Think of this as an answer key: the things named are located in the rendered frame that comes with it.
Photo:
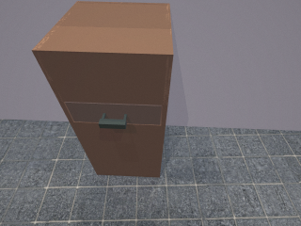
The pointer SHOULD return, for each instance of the cabinet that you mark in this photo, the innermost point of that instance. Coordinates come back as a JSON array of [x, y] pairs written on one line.
[[113, 53]]

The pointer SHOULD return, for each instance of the handle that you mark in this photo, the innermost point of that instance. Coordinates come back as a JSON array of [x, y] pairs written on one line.
[[113, 123]]

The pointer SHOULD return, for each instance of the drawer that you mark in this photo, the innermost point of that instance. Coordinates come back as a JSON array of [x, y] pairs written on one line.
[[136, 114]]

